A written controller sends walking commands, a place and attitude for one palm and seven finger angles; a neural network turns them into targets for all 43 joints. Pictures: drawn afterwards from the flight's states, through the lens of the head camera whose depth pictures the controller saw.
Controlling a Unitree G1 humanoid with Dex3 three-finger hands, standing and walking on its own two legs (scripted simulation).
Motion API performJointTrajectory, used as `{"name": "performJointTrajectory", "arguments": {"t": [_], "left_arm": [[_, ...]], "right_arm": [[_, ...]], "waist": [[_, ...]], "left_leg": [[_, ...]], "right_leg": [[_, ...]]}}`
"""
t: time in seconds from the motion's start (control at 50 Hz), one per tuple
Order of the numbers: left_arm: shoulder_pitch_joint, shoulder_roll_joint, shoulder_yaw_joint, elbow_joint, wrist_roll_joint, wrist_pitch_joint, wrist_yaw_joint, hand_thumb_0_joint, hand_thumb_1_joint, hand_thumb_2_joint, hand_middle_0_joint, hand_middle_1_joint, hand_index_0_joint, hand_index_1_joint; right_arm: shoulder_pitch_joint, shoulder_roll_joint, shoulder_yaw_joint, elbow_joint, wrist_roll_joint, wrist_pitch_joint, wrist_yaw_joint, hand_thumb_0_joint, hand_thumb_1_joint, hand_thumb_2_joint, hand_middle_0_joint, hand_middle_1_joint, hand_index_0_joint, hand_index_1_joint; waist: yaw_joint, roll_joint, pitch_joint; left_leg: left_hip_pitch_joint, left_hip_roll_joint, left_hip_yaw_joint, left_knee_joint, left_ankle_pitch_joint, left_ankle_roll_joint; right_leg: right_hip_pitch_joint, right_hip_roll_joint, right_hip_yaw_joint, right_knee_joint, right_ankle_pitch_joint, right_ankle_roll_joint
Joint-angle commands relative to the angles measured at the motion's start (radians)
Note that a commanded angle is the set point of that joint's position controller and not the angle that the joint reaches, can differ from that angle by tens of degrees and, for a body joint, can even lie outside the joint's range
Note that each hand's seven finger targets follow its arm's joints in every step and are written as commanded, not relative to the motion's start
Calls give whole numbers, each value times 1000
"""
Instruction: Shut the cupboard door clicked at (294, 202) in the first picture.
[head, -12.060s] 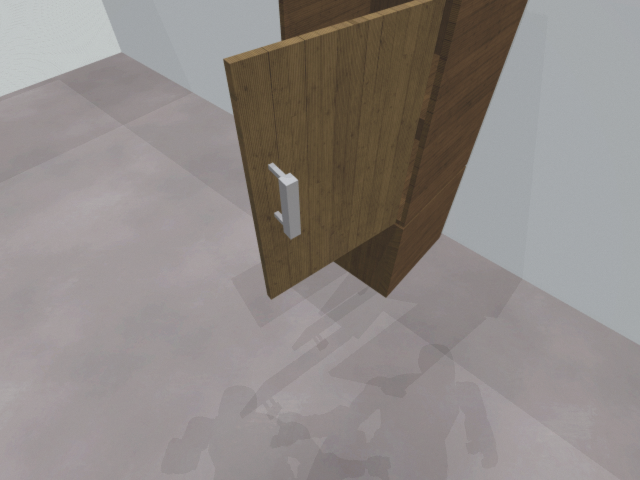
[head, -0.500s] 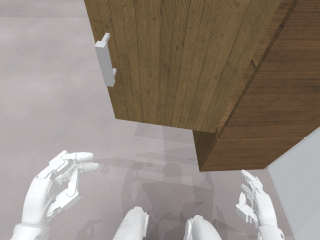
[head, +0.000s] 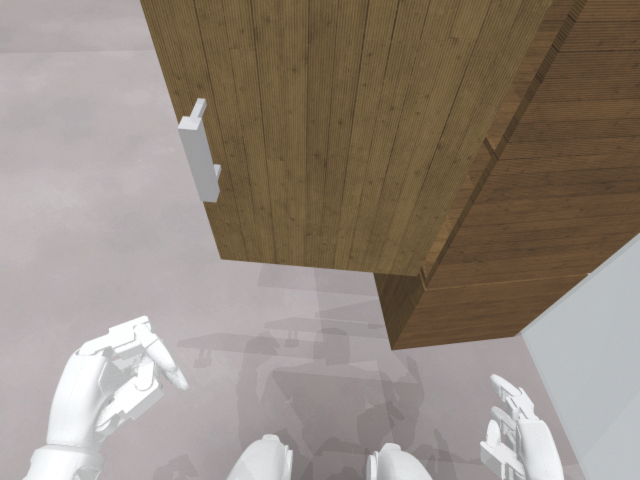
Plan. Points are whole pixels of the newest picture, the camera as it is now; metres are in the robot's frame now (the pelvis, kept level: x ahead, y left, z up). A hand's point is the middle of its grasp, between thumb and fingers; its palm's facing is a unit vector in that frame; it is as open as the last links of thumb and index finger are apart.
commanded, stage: raise the hand and make a fist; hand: left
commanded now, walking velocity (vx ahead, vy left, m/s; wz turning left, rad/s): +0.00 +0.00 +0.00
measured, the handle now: (205, 152) +0.52 +0.21 +0.08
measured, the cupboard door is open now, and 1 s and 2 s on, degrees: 78 78 78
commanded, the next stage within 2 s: bring the fist close to the handle in 0.80 s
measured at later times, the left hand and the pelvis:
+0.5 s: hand (161, 355) +0.23 +0.18 +0.08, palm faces -0.01 -1.00 -0.04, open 3.1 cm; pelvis +0.01 -0.01 +0.02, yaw +0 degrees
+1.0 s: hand (175, 355) +0.23 +0.17 +0.08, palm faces +0.00 -1.00 -0.04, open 3.1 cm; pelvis +0.01 -0.02 +0.02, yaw +1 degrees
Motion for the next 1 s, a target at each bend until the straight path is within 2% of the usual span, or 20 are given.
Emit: {"name": "performJointTrajectory", "arguments": {"t": [0.0, 0.08, 0.14, 0.18, 0.22, 0.3, 0.34, 0.42, 0.5, 0.52, 0.6, 0.62, 0.66, 0.74, 0.78, 0.82, 0.84, 0.88, 0.94, 0.98], "left_arm": [[-17, 96, 46, -217, -6, -47, 18, 0, 900, 900, -1227, -1420, -1227, -1420], [-46, 104, 46, -201, -1, -25, 20, 0, 900, 900, -1300, -1500, -1300, -1500], [-81, 115, 53, -193, 0, -17, 18, 0, 900, 900, -1300, -1500, -1300, -1500], [-97, 117, 60, -189, -6, -18, 17, 0, 900, 900, -1300, -1500, -1300, -1500], [-117, 135, 75, -181, -10, -14, 14, 0, 900, 900, -1300, -1500, -1300, -1500], [-137, 126, 65, -165, -16, -6, 3, 0, 900, 900, -1300, -1500, -1300, -1500], [-147, 132, 70, -159, -18, 1, -3, 0, 900, 900, -1300, -1500, -1300, -1500], [-142, 141, 89, -127, -26, 10, -7, 0, 900, 900, -1300, -1500, -1300, -1500], [-136, 123, 76, -123, -24, -3, -7, 0, 900, 900, -1300, -1500, -1300, -1500], [-140, 139, 91, -114, -26, -3, -6, 0, 900, 900, -1300, -1500, -1300, -1500], [-150, 128, 78, -135, -23, -25, 2, 0, 900, 900, -1300, -1500, -1300, -1500], [-154, 144, 92, -131, -22, -27, 4, 0, 900, 900, -1300, -1500, -1300, -1500], [-147, 124, 76, -134, -21, -38, 4, 0, 900, 900, -1300, -1500, -1300, -1500], [-150, 124, 70, -119, -22, -35, -5, 0, 900, 900, -1300, -1500, -1300, -1500], [-148, 119, 70, -114, -26, -33, -9, 0, 900, 900, -1300, -1500, -1300, -1500], [-153, 145, 90, -110, -26, -29, -8, 0, 900, 900, -1300, -1500, -1300, -1500], [-155, 129, 80, -123, -27, -31, -11, 0, 900, 900, -1300, -1500, -1300, -1500], [-149, 121, 77, -116, -30, -35, -9, 0, 900, 900, -1300, -1500, -1300, -1500], [-303, 136, 64, -96, -16, -39, -4, 0, 900, 900, -1300, -1500, -1300, -1500], [-348, 131, 65, -55, -14, -42, -3, 0, 900, 900, -1300, -1500, -1300, -1500]], "right_arm": [[-28, -124, -35, -176, 7, -41, -1, 0, -900, -900, 200, 300, 200, 300], [-22, -126, -28, -186, 8, -30, 0, 0, -900, -900, 200, 300, 200, 300], [-20, -127, -21, -190, 6, -24, -2, 0, -900, -900, 200, 300, 200, 300], [-18, -130, -20, -192, 8, -25, -3, 0, -900, -900, 200, 300, 200, 300], [-18, -130, -14, -188, 6, -27, -2, 0, -900, -900, 200, 300, 200, 300], [-13, -130, -12, -184, 11, -32, -4, 0, -900, -900, 200, 300, 200, 300], [-12, -130, -10, -180, 12, -34, -3, 0, -900, -900, 200, 300, 200, 300], [-13, -131, -12, -173, 13, -36, -4, 0, -900, -900, 200, 300, 200, 300], [-13, -129, -17, -169, 14, -38, -1, 0, -900, -900, 200, 300, 200, 300], [-13, -129, -16, -168, 11, -38, 0, 0, -900, -900, 200, 300, 200, 300], [-16, -128, -20, -168, 13, -41, 2, 0, -900, -900, 200, 300, 200, 300], [-13, -130, -19, -164, 10, -39, 1, 0, -900, -900, 200, 300, 200, 300], [-15, -128, -22, -163, 13, -40, 0, 0, -900, -900, 200, 300, 200, 300], [-17, -129, -22, -161, 15, -36, 0, 0, -900, -900, 200, 300, 200, 300], [-15, -129, -24, -162, 17, -35, -1, 0, -900, -900, 200, 300, 200, 300], [-17, -130, -21, -160, 15, -32, -4, 0, -900, -900, 200, 300, 200, 300], [-21, -125, -22, -162, 17, -33, -2, 0, -900, -900, 200, 300, 200, 300], [-21, -123, -23, -161, 18, -33, -3, 0, -900, -900, 200, 300, 200, 300], [-21, -131, -14, -139, 16, -35, -7, 0, -900, -900, 200, 300, 200, 300], [-22, -131, -16, -128, 17, -40, -9, 0, -900, -900, 200, 300, 200, 300]], "waist": [[-1, 68, -186], [-6, 66, -170], [-9, 66, -164], [-9, 41, -168], [-3, 67, -169], [-12, 40, -165], [-7, 54, -176], [-1, 21, -170], [-1, 29, -166], [6, 34, -166], [-2, 39, -172], [1, 27, -172], [-4, 25, -188], [-10, 23, -177], [-11, -4, -175], [-4, 8, -173], [-6, 15, -193], [-9, -4, -184], [-33, 37, -153], [-34, 20, -166]], "left_leg": [[165, -5, -57, -264, 254, -26], [172, -4, -58, -278, 232, -27], [172, -6, -55, -285, 225, -24], [174, -6, -53, -288, 220, -24], [175, -10, -52, -288, 238, -22], [178, -10, -44, -293, 231, -20], [188, -12, -42, -296, 262, -20], [179, -15, -33, -295, 269, -15], [181, -16, -25, -297, 277, -17], [171, -19, -27, -295, 285, -16], [176, -19, -20, -294, 264, -15], [167, -18, -23, -290, 270, -14], [173, -18, -16, -284, 276, -13], [158, -20, -10, -274, 261, -9], [157, -19, -10, -276, 252, -9], [147, -20, -12, -271, 262, -7], [153, -22, -7, -268, 264, -8], [151, -20, -7, -268, 261, -8], [141, -17, -14, -259, 232, -7], [139, -17, -15, -258, 216, -6]], "right_leg": [[150, 40, 3, -149, 153, -29], [161, 42, 4, -168, 145, -30], [176, 42, 5, -181, 146, -30], [188, 42, 8, -189, 142, -29], [209, 43, 12, -192, 161, -34], [224, 39, 20, -215, 159, -27], [249, 37, 23, -216, 190, -31], [272, 37, 32, -233, 200, -28], [271, 32, 33, -233, 210, -24], [285, 33, 37, -230, 219, -29], [268, 28, 41, -232, 198, -23], [281, 31, 44, -231, 203, -27], [279, 27, 49, -230, 214, -23], [279, 24, 62, -240, 201, -20], [277, 24, 63, -248, 188, -17], [294, 26, 70, -246, 198, -22], [298, 21, 74, -245, 202, -18], [290, 21, 72, -248, 200, -15], [240, 23, 69, -240, 167, -19], [236, 22, 74, -243, 144, -17]]}}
